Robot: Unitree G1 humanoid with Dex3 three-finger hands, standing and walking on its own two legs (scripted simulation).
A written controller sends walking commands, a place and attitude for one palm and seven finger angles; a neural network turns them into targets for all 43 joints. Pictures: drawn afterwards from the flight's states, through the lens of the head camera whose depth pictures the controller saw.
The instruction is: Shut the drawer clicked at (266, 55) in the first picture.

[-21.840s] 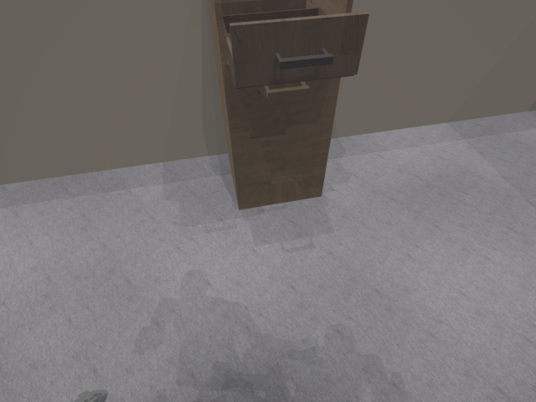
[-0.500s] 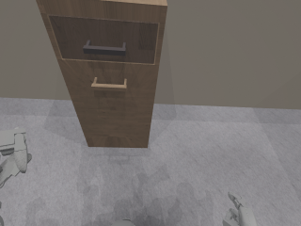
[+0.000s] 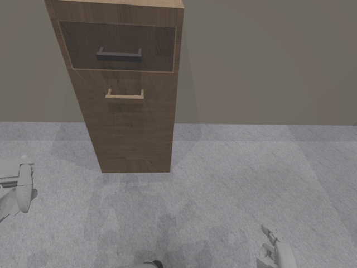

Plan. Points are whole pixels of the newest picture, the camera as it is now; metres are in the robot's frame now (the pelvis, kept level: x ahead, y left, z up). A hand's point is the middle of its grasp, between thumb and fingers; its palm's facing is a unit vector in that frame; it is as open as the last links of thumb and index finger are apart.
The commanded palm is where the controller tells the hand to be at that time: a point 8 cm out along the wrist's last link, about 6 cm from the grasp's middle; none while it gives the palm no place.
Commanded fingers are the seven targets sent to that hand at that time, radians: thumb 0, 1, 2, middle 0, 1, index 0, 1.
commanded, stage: stop stepping back and stand still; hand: left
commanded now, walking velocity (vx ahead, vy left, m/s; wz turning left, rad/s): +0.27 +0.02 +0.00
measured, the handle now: (120, 53) +0.78 +0.25 +0.09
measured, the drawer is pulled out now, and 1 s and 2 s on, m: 0.00 0.00 0.00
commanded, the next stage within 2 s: let the arm hang, fingers relaxed in 0.98 s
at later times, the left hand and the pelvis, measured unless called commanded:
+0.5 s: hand out of the picture +0.13 +0.26 +0.20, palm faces +0.27 -0.84 -0.47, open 3.3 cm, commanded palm +0.09 +0.31 +0.19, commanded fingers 0.00 0.90 0.90 -1.40 -1.60 -1.40 -1.60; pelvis -0.05 +0.04 +0.01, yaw -3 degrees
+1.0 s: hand out of the picture +0.10 +0.33 +0.17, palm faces +0.42 -0.81 -0.42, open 3.3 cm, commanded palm +0.05 +0.36 +0.19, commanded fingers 0.00 0.90 0.90 -1.40 -1.60 -1.40 -1.60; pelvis -0.07 +0.07 +0.02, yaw +2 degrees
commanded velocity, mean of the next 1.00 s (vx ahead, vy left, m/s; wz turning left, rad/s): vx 0.01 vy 0.00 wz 0.00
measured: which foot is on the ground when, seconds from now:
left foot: down 0.00-0.42, up 0.44-0.58, down 0.60-1.00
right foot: down 0.00-1.00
